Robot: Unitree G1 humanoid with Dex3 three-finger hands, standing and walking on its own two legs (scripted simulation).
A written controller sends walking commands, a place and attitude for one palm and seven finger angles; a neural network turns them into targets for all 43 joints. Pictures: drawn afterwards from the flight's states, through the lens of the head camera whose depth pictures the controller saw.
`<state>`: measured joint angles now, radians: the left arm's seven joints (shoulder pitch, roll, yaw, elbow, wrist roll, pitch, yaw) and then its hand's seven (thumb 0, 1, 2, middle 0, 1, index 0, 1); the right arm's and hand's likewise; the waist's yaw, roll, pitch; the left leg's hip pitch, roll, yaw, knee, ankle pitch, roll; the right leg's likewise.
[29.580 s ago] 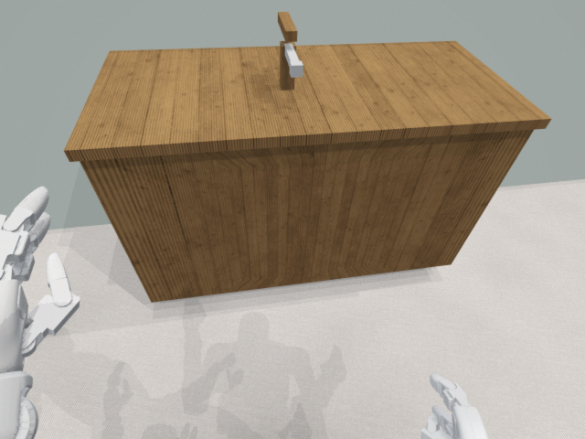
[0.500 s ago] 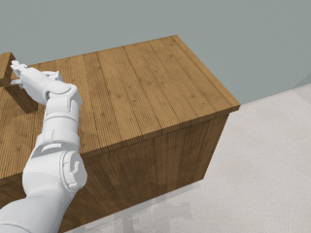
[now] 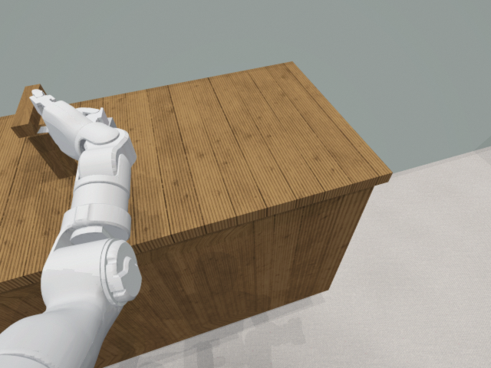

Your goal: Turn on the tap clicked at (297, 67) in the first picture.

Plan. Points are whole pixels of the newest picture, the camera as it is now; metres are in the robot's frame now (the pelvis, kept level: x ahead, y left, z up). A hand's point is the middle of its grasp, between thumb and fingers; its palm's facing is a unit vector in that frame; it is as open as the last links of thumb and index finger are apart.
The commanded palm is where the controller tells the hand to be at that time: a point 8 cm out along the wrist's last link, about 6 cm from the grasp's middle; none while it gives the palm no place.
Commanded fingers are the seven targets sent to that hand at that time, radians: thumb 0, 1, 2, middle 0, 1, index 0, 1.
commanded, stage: lift the hand up off the lever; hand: left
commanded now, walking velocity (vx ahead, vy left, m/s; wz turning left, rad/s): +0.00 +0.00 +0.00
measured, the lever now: (107, 127) +0.54 +0.27 +0.12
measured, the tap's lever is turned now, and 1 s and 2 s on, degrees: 79 79 79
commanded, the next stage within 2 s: draw the hand back beside the body in 0.28 s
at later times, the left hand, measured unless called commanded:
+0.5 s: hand (118, 113) +0.47 +0.20 +0.20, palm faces +0.59 -0.80 -0.08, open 7.8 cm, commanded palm +0.39 +0.25 +0.20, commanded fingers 0.00 0.90 0.90 -0.16 -0.17 -0.16 -0.17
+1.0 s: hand (75, 186) +0.32 +0.22 +0.19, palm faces +0.29 -0.93 -0.21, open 7.6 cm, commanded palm +0.27 +0.27 +0.19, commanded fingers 0.00 0.90 0.90 -0.18 -0.25 -0.18 -0.25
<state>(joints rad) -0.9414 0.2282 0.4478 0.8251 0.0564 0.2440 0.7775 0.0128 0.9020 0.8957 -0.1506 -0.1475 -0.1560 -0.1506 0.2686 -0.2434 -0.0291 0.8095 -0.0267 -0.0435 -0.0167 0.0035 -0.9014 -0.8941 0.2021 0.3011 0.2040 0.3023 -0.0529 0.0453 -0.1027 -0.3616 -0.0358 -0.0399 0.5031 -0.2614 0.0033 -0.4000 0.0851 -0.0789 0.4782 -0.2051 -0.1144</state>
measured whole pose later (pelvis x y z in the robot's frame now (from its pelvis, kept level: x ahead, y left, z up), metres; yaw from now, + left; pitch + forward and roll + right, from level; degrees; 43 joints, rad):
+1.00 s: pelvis -0.01 +0.02 +0.01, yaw -2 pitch -5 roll +1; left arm -0.19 0.32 0.17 0.13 -0.09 -0.05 0.11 0.01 0.90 0.90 -0.17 -0.22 -0.18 -0.22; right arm 0.10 -0.22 0.04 0.68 0.03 -0.05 -0.06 0.01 -0.90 -0.89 0.20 0.30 0.20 0.30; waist 0.04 0.06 0.02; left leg -0.06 -0.04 0.00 0.32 -0.18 0.03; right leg -0.11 0.08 -0.03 0.30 -0.12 -0.09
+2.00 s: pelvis -0.02 +0.01 +0.01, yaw -2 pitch -8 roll +0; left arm 0.37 0.32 0.25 -0.30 -0.07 -0.12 0.10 0.01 0.89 0.90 -0.21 -0.30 -0.21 -0.30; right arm 0.16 -0.21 0.02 0.68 -0.01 -0.12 -0.05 0.01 -0.90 -0.89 0.20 0.30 0.21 0.30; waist 0.06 0.08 0.07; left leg 0.00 -0.03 -0.01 0.32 -0.19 0.02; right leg -0.03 0.10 -0.04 0.26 -0.10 -0.10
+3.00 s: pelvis -0.12 +0.05 +0.00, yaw -6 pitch +6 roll +0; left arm 0.40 0.39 0.32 -0.54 -0.05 -0.10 0.14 0.01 0.90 0.90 -0.21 -0.30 -0.21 -0.30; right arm 0.04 -0.16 0.03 0.60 -0.01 -0.06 -0.03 0.01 -0.90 -0.89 0.21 0.30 0.21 0.30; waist 0.04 -0.02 0.04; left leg -0.44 -0.04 0.07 0.31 0.02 0.06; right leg -0.18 0.03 0.07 0.50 -0.37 0.00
